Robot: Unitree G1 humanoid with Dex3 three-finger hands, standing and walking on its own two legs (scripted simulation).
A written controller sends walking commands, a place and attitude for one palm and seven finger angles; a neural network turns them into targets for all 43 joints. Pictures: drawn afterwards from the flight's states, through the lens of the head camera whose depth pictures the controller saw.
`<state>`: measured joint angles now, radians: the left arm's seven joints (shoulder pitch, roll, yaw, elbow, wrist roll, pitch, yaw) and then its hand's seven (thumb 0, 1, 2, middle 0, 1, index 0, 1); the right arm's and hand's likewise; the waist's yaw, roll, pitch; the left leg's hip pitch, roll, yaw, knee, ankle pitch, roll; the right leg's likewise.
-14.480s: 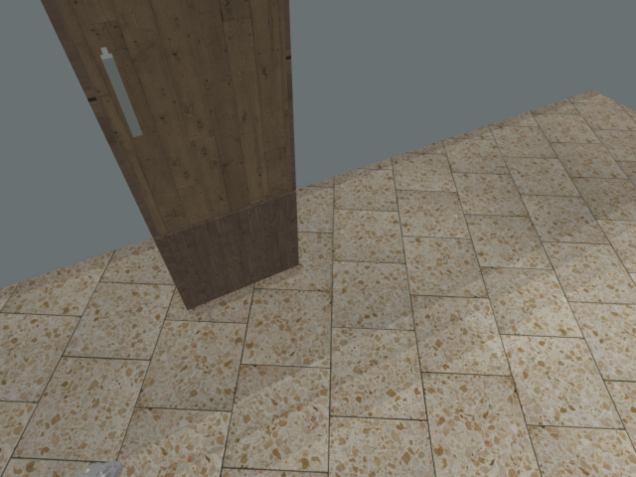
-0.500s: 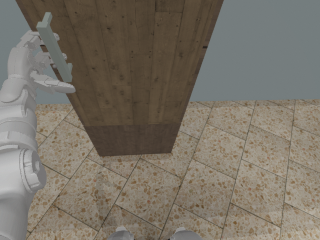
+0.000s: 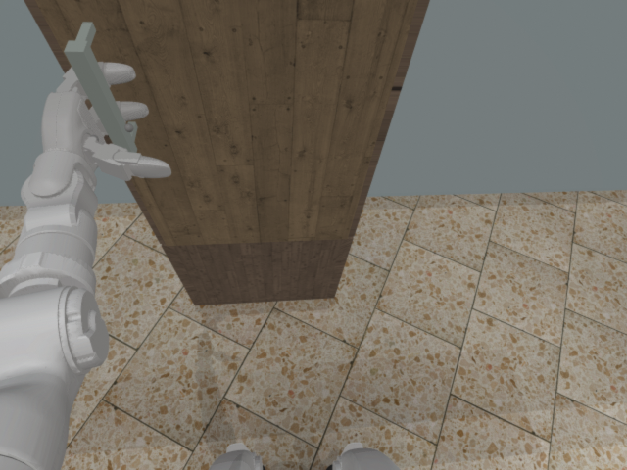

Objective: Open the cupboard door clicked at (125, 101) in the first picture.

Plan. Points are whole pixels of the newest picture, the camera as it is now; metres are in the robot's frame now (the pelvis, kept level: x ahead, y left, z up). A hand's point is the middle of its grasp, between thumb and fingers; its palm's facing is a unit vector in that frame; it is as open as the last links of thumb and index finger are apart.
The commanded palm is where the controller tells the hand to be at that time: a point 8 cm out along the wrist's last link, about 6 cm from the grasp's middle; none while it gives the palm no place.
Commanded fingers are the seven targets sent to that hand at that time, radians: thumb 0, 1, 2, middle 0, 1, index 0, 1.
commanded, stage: slide the fingers in behind the handle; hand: left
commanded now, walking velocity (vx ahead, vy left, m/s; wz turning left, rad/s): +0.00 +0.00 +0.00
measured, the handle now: (109, 97) +0.56 +0.22 +0.12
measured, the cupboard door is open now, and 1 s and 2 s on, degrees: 0 0 36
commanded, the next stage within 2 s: close the thumb around the handle in 0.26 s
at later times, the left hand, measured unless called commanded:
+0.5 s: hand (128, 126) +0.51 +0.19 +0.12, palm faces +0.02 -1.00 -0.01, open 13.3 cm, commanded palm +0.49 +0.23 +0.12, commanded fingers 0.00 -0.05 0.49 -0.33 -1.25 -0.33 -1.25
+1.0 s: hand (127, 126) +0.51 +0.19 +0.12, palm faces +0.02 -1.00 +0.00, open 5.6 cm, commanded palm +0.48 +0.23 +0.12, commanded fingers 0.00 0.90 0.90 -0.40 -1.35 -0.40 -1.35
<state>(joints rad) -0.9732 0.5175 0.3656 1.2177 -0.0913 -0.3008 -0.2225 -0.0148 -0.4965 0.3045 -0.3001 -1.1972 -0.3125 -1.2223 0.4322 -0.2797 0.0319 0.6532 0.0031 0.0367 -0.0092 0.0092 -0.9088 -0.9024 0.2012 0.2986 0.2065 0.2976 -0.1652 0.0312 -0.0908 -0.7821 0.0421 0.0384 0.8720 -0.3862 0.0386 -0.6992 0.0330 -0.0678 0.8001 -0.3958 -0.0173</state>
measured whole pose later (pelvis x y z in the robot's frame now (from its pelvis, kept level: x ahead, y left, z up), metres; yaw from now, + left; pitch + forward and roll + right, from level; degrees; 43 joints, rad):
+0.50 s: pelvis +0.00 +0.00 +0.00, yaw +0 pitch +17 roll -3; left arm -0.99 0.53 0.36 1.23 -0.10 -0.30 -0.24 -0.01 -0.42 0.34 -0.32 -1.21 -0.33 -1.24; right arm 0.42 -0.28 0.03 0.65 0.01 0.03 -0.02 0.01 -0.91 -0.90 0.20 0.30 0.21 0.30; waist -0.16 0.03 -0.09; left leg -0.79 0.04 0.03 0.87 -0.38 0.04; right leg -0.70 0.03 -0.07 0.80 -0.40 -0.02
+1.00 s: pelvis +0.01 +0.00 +0.00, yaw -1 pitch +17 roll -3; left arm -0.93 0.51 0.38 1.18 -0.10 -0.30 -0.24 0.01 0.74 0.84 -0.38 -1.33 -0.38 -1.33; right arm 0.43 -0.28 0.03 0.64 0.01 0.05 -0.01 0.01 -0.91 -0.90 0.20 0.30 0.21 0.30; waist -0.16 0.03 -0.10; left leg -0.76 0.04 0.05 0.86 -0.39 0.04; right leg -0.68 0.04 -0.05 0.79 -0.40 -0.02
